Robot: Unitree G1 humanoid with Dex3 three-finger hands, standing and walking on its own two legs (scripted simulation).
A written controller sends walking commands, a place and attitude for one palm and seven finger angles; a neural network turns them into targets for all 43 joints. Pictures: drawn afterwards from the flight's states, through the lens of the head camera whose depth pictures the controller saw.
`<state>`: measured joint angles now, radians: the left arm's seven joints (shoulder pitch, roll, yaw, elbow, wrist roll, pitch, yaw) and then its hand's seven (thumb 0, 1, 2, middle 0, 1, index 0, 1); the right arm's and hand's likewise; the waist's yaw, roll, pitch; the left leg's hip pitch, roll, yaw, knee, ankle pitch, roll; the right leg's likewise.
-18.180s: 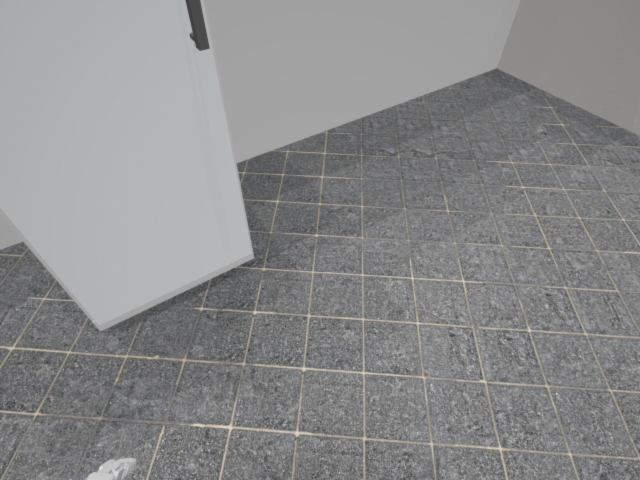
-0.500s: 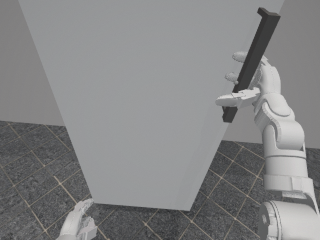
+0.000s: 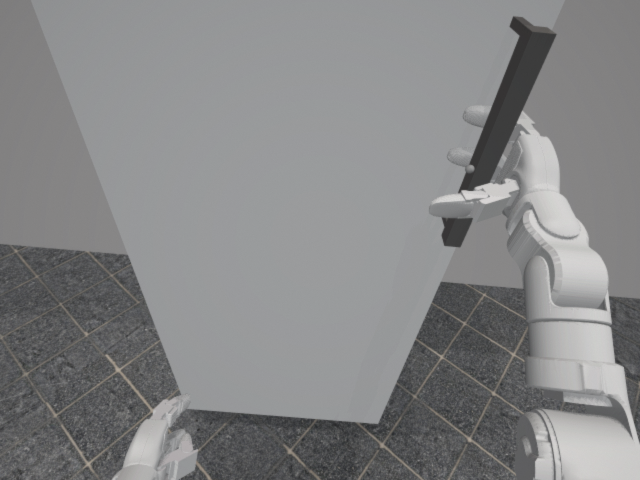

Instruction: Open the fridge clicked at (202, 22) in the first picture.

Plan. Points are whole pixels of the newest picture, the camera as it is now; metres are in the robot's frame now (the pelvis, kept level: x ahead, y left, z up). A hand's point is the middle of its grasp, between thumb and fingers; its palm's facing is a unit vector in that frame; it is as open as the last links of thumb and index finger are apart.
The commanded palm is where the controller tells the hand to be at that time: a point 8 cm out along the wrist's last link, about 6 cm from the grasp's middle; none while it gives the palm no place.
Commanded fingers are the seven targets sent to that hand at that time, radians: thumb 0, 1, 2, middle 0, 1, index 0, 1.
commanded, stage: grip the handle and tug to test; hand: right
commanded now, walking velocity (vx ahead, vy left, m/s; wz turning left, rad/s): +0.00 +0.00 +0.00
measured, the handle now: (481, 146) +0.44 -0.16 +0.25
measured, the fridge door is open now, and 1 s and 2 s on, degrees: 0 0 7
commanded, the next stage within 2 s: pull the door a little, standing still in 1.42 s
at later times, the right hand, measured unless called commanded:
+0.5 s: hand (470, 168) +0.39 -0.13 +0.25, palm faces +0.06 +1.00 -0.02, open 8.9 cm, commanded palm +0.36 -0.17 +0.25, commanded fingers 0.00 -0.71 -0.82 0.43 1.37 0.43 1.37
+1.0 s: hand (470, 169) +0.39 -0.13 +0.25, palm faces +0.06 +1.00 -0.02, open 5.7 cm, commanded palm +0.37 -0.17 +0.25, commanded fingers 0.00 -0.90 -0.90 0.45 1.40 0.45 1.40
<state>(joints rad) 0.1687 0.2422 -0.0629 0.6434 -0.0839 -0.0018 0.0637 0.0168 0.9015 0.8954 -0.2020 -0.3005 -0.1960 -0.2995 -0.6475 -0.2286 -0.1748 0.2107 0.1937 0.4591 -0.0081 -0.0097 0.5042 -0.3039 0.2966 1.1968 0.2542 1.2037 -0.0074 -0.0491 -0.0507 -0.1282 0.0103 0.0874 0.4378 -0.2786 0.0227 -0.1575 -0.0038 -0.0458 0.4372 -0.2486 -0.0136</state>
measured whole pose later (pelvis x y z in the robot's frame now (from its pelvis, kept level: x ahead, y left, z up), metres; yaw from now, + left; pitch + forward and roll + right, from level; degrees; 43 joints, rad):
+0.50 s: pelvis +0.00 +0.00 +0.00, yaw +0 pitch -2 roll +0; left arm 0.17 0.24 -0.06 0.65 -0.08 -0.01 0.06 0.02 0.90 0.90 -0.20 -0.30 -0.20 -0.30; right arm -0.65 -0.22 -0.17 0.20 0.18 0.46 -0.03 0.00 -0.27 -0.63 0.37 1.31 0.30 1.31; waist -0.01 -0.05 -0.05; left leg -0.13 0.01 0.09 0.44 -0.28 0.02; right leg -0.16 0.00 -0.05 0.43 -0.25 -0.02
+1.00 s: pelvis +0.00 +0.00 +0.00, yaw -1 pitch -2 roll +0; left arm 0.16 0.23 -0.06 0.65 -0.08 0.00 0.06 0.02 0.90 0.90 -0.20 -0.30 -0.20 -0.30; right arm -0.65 -0.21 -0.16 0.18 0.18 0.46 -0.03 0.01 -0.74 -0.81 0.41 1.40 0.33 1.40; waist -0.02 -0.05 -0.05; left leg -0.13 0.02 0.10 0.44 -0.29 0.02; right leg -0.16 0.00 -0.04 0.44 -0.26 -0.02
